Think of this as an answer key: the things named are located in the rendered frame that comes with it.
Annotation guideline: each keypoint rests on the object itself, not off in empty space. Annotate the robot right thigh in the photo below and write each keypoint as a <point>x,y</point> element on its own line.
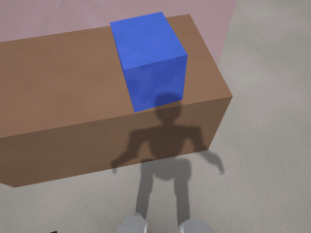
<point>194,225</point>

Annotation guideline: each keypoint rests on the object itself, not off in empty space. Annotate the carton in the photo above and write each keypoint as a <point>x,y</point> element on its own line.
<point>153,60</point>

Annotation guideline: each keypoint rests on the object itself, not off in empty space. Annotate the robot left thigh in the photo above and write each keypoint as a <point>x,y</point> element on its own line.
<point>133,224</point>

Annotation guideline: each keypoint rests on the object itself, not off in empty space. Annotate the robot thigh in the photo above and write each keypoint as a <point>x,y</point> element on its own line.
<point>194,225</point>
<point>133,224</point>

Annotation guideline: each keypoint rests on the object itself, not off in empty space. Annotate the pedestal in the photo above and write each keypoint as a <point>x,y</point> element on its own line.
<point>65,109</point>

